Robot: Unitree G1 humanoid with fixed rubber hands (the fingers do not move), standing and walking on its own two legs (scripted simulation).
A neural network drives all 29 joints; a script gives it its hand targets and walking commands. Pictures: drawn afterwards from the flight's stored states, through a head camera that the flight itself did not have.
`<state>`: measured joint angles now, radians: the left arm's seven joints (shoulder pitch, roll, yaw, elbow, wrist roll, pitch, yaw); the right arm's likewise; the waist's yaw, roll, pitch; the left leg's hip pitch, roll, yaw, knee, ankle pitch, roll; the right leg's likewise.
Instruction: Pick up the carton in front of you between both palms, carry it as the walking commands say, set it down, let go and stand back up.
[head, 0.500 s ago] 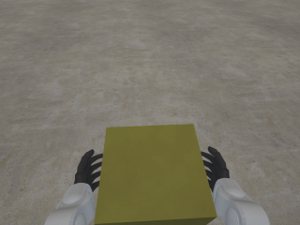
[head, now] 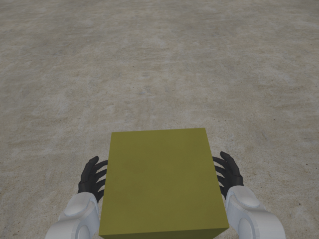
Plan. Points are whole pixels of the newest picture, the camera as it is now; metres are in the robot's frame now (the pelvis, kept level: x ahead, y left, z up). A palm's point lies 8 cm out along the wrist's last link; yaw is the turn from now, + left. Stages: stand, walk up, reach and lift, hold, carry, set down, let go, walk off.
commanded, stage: carry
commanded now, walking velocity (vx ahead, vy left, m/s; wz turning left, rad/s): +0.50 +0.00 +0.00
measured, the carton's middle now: (161, 193) +0.25 +0.00 +0.02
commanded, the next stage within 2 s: none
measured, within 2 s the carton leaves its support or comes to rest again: neither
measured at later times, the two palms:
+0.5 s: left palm (105, 106) +0.54 +0.19 +0.05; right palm (194, 105) +0.52 -0.11 +0.05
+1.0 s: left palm (133, 56) +0.85 +0.11 +0.07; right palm (200, 52) +0.87 -0.19 +0.06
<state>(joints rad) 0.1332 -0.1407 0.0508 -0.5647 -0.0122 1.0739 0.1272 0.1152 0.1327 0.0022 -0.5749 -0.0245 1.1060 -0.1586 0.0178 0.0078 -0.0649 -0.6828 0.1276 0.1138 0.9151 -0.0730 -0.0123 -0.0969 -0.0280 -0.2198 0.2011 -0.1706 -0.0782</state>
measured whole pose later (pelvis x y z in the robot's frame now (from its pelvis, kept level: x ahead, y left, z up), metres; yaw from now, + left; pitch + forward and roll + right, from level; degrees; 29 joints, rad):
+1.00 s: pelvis +0.63 -0.04 -0.01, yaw +1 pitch +6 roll +3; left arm 0.13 -0.14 0.03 -0.59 -0.01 1.09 0.15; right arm 0.12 0.14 -0.02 -0.60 0.00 1.12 -0.16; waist 0.01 -0.01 -0.04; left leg -0.51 0.09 0.08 1.12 -0.30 0.00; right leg -0.30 -0.05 -0.26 0.38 -0.19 -0.09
